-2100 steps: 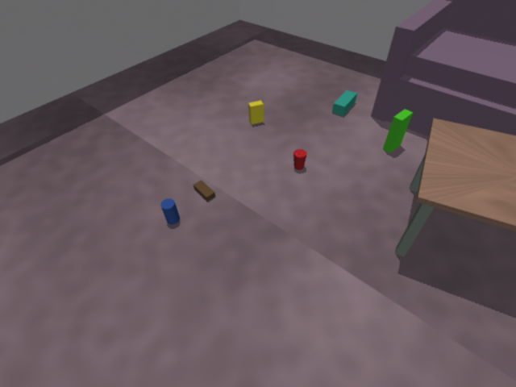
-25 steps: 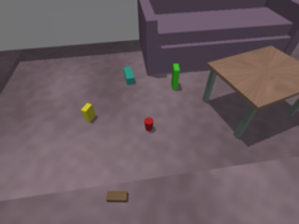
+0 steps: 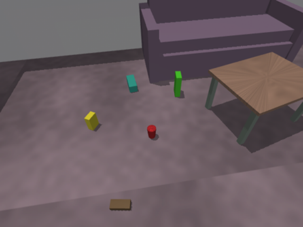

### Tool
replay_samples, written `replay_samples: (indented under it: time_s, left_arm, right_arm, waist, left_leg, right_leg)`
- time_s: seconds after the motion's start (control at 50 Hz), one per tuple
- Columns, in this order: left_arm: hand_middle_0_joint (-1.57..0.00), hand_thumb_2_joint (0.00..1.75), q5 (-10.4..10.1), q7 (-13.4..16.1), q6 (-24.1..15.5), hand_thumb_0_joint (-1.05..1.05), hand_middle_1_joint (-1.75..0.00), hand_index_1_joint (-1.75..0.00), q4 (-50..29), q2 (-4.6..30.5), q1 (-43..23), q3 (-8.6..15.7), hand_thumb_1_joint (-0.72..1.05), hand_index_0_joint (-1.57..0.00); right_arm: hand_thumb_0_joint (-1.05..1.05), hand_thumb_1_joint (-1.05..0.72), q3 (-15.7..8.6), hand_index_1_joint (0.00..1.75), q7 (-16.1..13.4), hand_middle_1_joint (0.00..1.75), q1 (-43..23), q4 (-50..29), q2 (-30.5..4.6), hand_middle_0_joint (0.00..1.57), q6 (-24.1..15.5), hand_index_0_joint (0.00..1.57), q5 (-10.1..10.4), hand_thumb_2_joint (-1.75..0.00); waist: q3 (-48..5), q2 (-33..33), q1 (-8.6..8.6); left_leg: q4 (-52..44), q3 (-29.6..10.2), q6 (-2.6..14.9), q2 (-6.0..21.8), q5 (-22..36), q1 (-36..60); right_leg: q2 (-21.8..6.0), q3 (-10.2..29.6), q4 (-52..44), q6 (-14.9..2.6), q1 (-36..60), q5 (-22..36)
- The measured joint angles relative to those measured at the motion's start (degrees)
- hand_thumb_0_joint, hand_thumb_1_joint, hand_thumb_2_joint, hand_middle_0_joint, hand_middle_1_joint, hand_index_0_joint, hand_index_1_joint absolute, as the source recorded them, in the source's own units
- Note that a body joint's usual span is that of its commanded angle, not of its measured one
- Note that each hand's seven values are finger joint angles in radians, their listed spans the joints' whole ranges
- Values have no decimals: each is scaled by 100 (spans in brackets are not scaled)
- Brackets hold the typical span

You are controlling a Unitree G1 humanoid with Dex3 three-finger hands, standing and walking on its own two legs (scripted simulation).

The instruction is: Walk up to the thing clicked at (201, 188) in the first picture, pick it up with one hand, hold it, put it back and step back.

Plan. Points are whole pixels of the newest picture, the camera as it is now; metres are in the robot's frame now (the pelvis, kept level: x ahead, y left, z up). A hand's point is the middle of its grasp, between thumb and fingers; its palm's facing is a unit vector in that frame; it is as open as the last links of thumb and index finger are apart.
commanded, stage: stand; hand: left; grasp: from above
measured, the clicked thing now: (120, 204) +0.43 +0.25 -0.76
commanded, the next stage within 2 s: step back in 1.60 s
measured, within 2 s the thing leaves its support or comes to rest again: neither
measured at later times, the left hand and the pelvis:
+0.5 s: hand out of the picture +0.07 +0.24 -0.16, palm faces +0.00 -0.94 -0.33, open 7.3 cm; pelvis +0.01 -0.01 +0.00, yaw +0 degrees
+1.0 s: hand out of the picture +0.09 +0.23 -0.15, palm faces +0.00 -0.94 -0.34, open 7.3 cm; pelvis +0.01 -0.01 +0.00, yaw +0 degrees
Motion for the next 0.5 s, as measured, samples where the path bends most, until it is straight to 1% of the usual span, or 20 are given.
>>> replay_samples:
  time_s: [0.18,0.5]
  left_arm:
    - [-20,90,-7,-39,-10,1,-30,-30,67,48,-117,1,91,-21]
    - [-20,90,-46,-84,-11,1,-30,-30,119,52,-252,-8,91,-21]
  right_arm:
    - [0,-90,25,30,22,30,-21,79,-68,20,-1,20,10,-90]
    - [0,-90,96,30,23,30,-155,153,-134,20,-31,20,26,-90]
  waist:
    - [15,-10,-37]
    - [12,3,-41]
  left_leg:
    - [-104,-3,-33,39,46,17]
    - [-256,12,-67,74,79,78]
  right_leg:
    - [41,-5,-88,-33,6,39]
    - [75,6,-203,-63,39,60]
